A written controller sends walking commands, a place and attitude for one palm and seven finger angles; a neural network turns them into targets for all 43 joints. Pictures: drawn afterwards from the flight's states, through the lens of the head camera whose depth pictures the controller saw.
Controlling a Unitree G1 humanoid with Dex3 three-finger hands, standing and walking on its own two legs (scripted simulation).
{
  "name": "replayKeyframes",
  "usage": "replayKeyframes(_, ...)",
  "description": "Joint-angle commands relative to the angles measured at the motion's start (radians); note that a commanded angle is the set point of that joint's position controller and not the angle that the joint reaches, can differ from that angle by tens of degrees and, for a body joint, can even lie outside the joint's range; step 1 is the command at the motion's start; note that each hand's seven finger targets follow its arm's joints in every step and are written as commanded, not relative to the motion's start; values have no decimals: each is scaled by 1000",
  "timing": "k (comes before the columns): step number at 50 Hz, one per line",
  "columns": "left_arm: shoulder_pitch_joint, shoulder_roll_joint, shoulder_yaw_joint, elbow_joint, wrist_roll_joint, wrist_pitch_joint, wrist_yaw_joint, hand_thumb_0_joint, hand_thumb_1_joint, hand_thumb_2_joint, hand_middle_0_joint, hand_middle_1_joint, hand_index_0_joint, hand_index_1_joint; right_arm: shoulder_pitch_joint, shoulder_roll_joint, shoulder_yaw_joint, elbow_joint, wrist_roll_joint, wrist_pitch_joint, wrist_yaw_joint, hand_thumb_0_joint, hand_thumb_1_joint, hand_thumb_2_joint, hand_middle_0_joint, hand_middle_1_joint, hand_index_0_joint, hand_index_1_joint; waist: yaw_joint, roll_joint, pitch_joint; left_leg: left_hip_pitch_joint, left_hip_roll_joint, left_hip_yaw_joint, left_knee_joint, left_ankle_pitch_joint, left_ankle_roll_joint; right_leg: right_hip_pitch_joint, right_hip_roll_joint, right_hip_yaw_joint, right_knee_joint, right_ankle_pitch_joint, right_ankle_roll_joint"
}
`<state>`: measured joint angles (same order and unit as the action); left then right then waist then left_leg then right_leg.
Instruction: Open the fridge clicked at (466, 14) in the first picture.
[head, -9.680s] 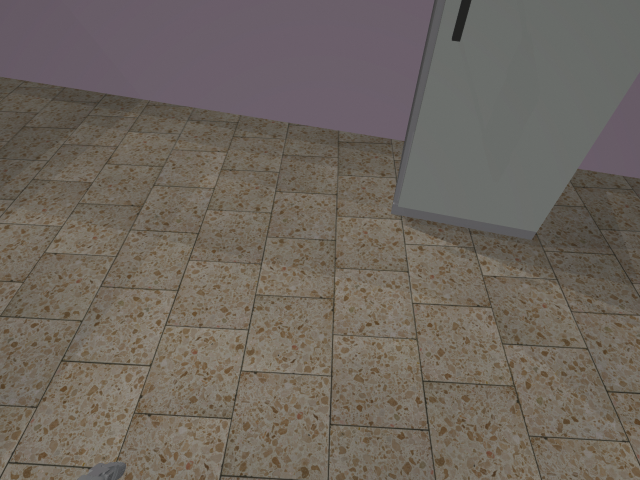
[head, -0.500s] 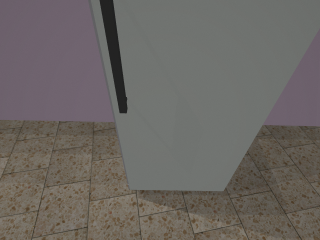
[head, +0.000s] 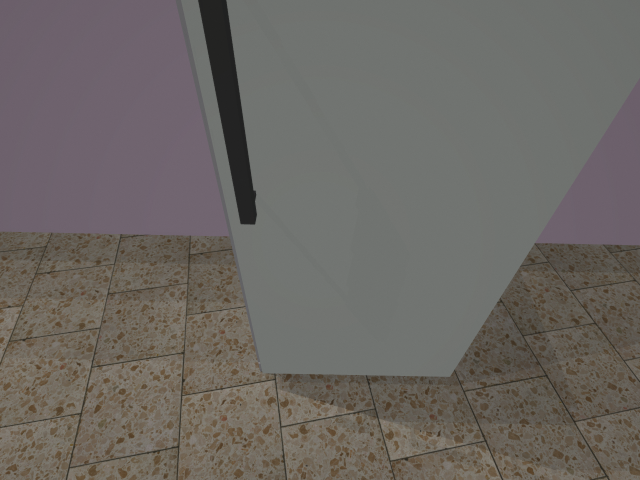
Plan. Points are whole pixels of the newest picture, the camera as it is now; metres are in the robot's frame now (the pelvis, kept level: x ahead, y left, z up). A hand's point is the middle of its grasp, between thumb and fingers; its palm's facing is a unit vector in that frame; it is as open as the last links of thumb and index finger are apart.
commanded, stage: look again from close up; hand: left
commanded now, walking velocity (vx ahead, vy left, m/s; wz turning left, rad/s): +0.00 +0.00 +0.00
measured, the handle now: (235, 110) +0.51 +0.15 +0.22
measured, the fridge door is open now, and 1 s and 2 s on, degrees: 0 0 0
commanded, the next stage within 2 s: raise the hand to about handle height in 0.30 s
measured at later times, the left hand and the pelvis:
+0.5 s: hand (143, 476) +0.14 +0.24 -0.09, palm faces +0.26 -0.93 -0.25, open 7.4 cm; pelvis +0.01 -0.01 +0.00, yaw +1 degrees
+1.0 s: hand (135, 411) +0.19 +0.23 +0.01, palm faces +0.09 -0.99 -0.07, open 9.6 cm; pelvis +0.00 -0.03 -0.06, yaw +3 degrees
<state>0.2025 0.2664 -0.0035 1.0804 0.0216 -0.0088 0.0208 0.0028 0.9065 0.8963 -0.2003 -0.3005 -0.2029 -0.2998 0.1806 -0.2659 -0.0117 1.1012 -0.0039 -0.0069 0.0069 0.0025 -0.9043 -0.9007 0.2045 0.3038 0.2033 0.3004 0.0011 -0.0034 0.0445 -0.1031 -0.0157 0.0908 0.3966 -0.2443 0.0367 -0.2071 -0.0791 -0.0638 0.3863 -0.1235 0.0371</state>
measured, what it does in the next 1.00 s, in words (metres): lowers itself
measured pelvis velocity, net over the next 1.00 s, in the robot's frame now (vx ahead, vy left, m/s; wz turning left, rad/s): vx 0.00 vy -0.03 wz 0.05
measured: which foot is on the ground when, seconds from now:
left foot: down 0.00-1.00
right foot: down 0.00-1.00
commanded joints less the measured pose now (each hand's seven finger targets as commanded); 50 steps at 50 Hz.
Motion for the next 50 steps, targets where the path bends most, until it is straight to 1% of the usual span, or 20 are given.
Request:
replayKeyframes(1, -16, 182, 35, -54, -1, -23, 11, 0, 900, 900, -200, -300, -200, -300, -14, -190, -35, -45, -5, -24, -15, 0, -900, -900, 200, 300, 200, 300, -5, 8, -18, -90, 148, -134, -129, 82, -13, 79, -70, 83, -42, 54, -47)
replayKeyframes(19, -65, 225, 35, -53, -4, -25, 4, 0, 900, 900, -200, -300, -200, -300, -50, -229, -26, -41, -6, -22, -11, 0, -900, -900, 200, 300, 200, 300, -4, -4, -28, -66, 147, -135, -150, 98, -18, 108, -80, 88, -82, 68, -48)
replayKeyframes(20, 54, 104, 14, -25, -7, -32, 38, 0, 900, 900, -200, -300, -200, -300, 11, -136, -15, -89, 0, -41, -6, 0, -900, -900, 200, 300, 200, 300, -5, 25, -116, -60, 184, -76, -1, 239, -31, 105, -86, 88, 67, 266, -45)
replayKeyframes(21, -665, 590, 559, -1319, -126, -209, 12, 0, 877, 890, -202, -315, -202, -315, -79, -160, -71, -365, -13, -138, -81, 0, -900, -900, 200, 300, 200, 300, -15, 381, -369, 168, 16, -107, -32, 402, -82, 180, 69, 2, 71, 323, -61)
replayKeyframes(22, -139, 244, 224, -1070, -107, -181, -1, 0, 853, 880, -203, -330, -203, -330, -25, -116, -9, -377, 9, -228, -103, 0, -900, -900, 200, 300, 200, 300, 53, 353, -376, 180, 36, -68, -43, 636, -133, 135, 41, -40, 91, 111, -111)
replayKeyframes(23, 62, 139, 288, -942, -176, -139, -6, 0, 830, 870, -205, -345, -205, -345, 11, -117, -33, -382, 17, -262, -70, 0, -900, -900, 200, 300, 200, 300, 12, 78, -243, 65, 70, -82, -32, 568, -113, 51, 62, -46, 85, 14, -88)
replayKeyframes(24, -46, 97, 223, -1035, -193, -184, -39, 0, 807, 860, -207, -360, -207, -360, 7, -145, -47, -419, 19, -282, -50, 0, -900, -900, 200, 300, 200, 300, -18, -8, -114, -54, 50, -100, 12, 375, -88, -20, 68, -39, 73, 13, -74)
replayKeyframes(26, 198, 77, 327, -814, -247, -296, -120, 0, 760, 840, -210, -390, -210, -390, 10, -148, -83, -458, 5, -310, -31, 0, -900, -900, 200, 300, 200, 300, 17, -144, 48, -263, 26, -93, 52, 84, -63, -92, 66, -46, 80, -97, -72)
replayKeyframes(27, 245, 54, 334, -781, -279, -381, -177, 0, 737, 830, -212, -405, -212, -405, 9, -148, -81, -474, 10, -319, -15, 0, -900, -900, 200, 300, 200, 300, 30, -180, 42, -347, 11, -94, 104, -7, -59, -161, 63, -45, 129, -176, -67)
replayKeyframes(29, 262, 57, 374, -749, -327, -556, -305, 0, 690, 810, -215, -435, -215, -435, -25, -139, -78, -522, 11, -342, 6, 0, -900, -900, 200, 300, 200, 300, 54, -103, -2, -486, -10, -74, 230, -147, -58, -297, 53, -13, 249, -317, -71)
replayKeyframes(30, 290, 90, 415, -746, -349, -633, -376, 0, 667, 800, -217, -450, -217, -450, -33, -139, -80, -546, 14, -355, 15, 0, -900, -900, 200, 300, 200, 300, 66, -74, -56, -536, -15, -68, 296, -164, -58, -325, 48, 9, 304, -341, -77)
replayKeyframes(31, 289, 157, 473, -745, -362, -691, -451, 0, 643, 790, -218, -465, -218, -465, -16, -151, -85, -568, 17, -366, 26, 0, -900, -900, 200, 300, 200, 300, 78, 20, -115, -560, -16, -61, 359, -140, -59, -325, 38, 49, 358, -317, -92)
replayKeyframes(32, 237, 192, 478, -790, -387, -719, -533, 0, 620, 780, -220, -480, -220, -480, -33, -161, -79, -610, 18, -379, 29, 0, -900, -900, 200, 300, 200, 300, 68, 27, -196, -593, -18, -60, 414, -138, -54, -327, 25, 84, 387, -321, -91)
replayKeyframes(34, 204, 228, 518, -813, -460, -659, -620, 0, 573, 760, -223, -510, -223, -510, -44, -164, -70, -688, 38, -381, 11, 0, -900, -900, 200, 300, 200, 300, 73, -93, -258, -655, -20, -56, 458, -202, -35, -333, 20, 140, 369, -461, -73)
replayKeyframes(35, 137, 232, 522, -890, -501, -619, -643, 0, 550, 750, -225, -525, -225, -525, -43, -172, -67, -721, 46, -381, -3, 0, -900, -900, 200, 300, 200, 300, 64, -92, -293, -650, -20, -59, 470, -197, -28, -318, 24, 149, 366, -478, -66)
replayKeyframes(37, 42, 280, 556, -1014, -547, -544, -643, 0, 503, 730, -228, -555, -228, -555, -22, -164, -56, -731, 48, -376, -27, 0, -900, -900, 200, 300, 200, 300, 61, 12, -322, -622, -7, -62, 483, -176, -27, -279, 29, 173, 356, -479, -63)
replayKeyframes(41, -64, 235, 456, -1247, -472, -471, -547, 0, 410, 690, -235, -615, -235, -615, 17, -151, -42, -694, 36, -381, -61, 0, -900, -900, 200, 300, 200, 300, 1, 55, -286, -544, 16, -94, 467, -90, -13, -289, 59, 115, 370, -308, -58)
replayKeyframes(43, -19, 244, 454, -1265, -422, -435, -508, 0, 363, 670, -238, -645, -238, -645, 25, -140, -41, -665, 35, -381, -66, 0, -900, -900, 200, 300, 200, 300, 1, 105, -281, -512, 19, -106, 447, -36, -15, -272, 63, 81, 381, -195, -61)
replayKeyframes(45, 25, 252, 470, -1257, -405, -396, -489, 0, 317, 650, -242, -675, -242, -675, 11, -132, -41, -652, 39, -377, -71, 0, -900, -900, 200, 300, 200, 300, 5, 83, -276, -500, 20, -109, 427, -2, -18, -244, 65, 56, 375, -134, -57)
replayKeyframes(50, 76, 285, 535, -1233, -433, -326, -483, 0, 200, 600, -250, -750, -250, -750, -16, -119, -25, -650, 43, -374, -80, 0, -900, -900, 200, 300, 200, 300, 39, 81, -298, -454, 21, -113, 364, 51, -28, -153, 63, 28, 341, -62, -54)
